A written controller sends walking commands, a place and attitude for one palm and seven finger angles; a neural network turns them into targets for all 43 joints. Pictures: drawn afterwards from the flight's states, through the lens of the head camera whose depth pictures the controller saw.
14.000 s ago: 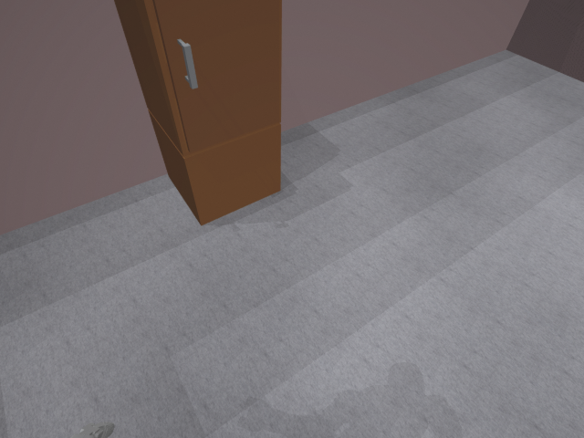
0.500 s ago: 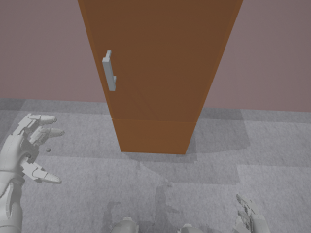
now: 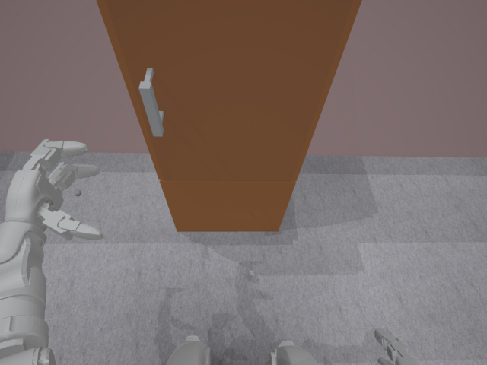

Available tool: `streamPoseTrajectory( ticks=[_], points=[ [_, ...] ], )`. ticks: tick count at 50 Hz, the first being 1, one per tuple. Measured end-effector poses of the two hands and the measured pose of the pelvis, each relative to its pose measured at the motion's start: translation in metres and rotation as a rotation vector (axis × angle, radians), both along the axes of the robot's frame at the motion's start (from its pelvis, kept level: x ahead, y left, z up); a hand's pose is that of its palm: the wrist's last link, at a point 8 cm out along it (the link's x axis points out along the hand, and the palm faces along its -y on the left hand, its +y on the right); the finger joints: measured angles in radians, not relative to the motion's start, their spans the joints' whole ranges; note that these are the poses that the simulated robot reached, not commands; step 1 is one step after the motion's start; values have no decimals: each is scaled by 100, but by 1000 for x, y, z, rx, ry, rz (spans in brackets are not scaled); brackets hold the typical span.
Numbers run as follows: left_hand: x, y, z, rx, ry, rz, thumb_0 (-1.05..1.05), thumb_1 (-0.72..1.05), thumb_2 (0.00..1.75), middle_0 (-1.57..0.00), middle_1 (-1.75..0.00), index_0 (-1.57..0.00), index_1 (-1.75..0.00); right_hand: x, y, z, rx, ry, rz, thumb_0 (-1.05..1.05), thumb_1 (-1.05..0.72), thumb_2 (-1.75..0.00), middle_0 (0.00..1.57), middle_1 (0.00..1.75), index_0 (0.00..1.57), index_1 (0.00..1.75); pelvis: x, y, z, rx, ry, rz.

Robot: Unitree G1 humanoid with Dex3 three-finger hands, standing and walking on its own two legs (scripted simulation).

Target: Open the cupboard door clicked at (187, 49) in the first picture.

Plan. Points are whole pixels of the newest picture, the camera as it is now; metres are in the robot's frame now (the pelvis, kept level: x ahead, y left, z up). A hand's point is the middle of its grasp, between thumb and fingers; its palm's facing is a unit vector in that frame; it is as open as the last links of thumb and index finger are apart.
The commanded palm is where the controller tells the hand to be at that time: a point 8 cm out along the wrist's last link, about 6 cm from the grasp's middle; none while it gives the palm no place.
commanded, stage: move the hooked fingers beside the handle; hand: left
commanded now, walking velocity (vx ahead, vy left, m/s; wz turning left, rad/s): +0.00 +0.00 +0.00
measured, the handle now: (154, 103) +0.59 +0.19 +0.04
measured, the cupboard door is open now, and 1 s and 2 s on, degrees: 0 0 0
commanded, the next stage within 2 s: slide the fingers in behind the handle in 1.84 s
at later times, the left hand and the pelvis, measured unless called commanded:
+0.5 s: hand (95, 155) +0.44 +0.26 +0.06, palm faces +0.02 -1.00 +0.00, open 14.0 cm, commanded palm +0.43 +0.31 +0.06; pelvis -0.01 +0.01 -0.01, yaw -1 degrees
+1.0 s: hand (108, 121) +0.52 +0.26 +0.06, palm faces +0.01 -1.00 -0.01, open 14.0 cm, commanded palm +0.51 +0.30 +0.05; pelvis -0.01 +0.02 -0.02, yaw -2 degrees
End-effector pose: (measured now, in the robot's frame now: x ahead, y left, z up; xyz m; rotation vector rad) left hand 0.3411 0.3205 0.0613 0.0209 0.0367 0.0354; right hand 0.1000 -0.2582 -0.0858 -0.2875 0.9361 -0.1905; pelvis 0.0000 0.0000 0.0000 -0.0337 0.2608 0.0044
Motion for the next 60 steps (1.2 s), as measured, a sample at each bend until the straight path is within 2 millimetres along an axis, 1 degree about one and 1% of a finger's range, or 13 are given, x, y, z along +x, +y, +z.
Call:
streamPoseTrajectory(
  ticks=[7, 23, 28, 34, 42, 55, 60],
  points=[
    [19, -1, 2, -4, -22, -16, -1, -50, 30, -30, -120, -30, -120, -19, -4, -6, -14, 77, -28, 1, -90, -90, 21, 30, 21, 30, -2, 2, -2, -5, 14, -1],
    [70, -5, -2, -17, -13, -22, -1, -50, 30, -30, -120, -30, -120, -52, -3, -16, -28, 195, -70, 0, -90, -90, 21, 30, 21, 30, -9, 6, -12, -14, 58, -9],
    [88, -3, -5, -15, -4, -15, -1, -50, 30, -30, -120, -30, -120, -67, -3, -20, -36, 244, -91, 0, -90, -90, 21, 30, 21, 30, -10, 7, -16, -19, 81, -13],
    [108, -2, -2, -8, -17, -22, -1, -50, 30, -30, -120, -30, -120, -88, -2, -22, -41, 321, -121, 0, -90, -90, 21, 30, 21, 30, -10, 10, -19, -25, 105, -17],
    [131, -3, -4, -11, 4, -20, -1, -50, 30, -30, -120, -30, -120, -111, 2, -20, -48, 404, -154, 0, -90, -90, 21, 30, 21, 30, -8, 13, -20, -33, 132, -20],
    [173, -8, -3, -14, 8, -26, -1, -50, 30, -30, -120, -30, -120, -130, 9, -19, -54, 495, -188, 0, -90, -90, 21, 30, 21, 30, -4, 17, -25, -47, 183, -24],
    [177, -10, -7, -1, 10, -31, -1, -50, 30, -30, -120, -30, -120, -134, 15, -19, -34, 516, -203, 0, -90, -90, 21, 30, 21, 30, 0, 18, -25, -45, 192, -34]
  ],
)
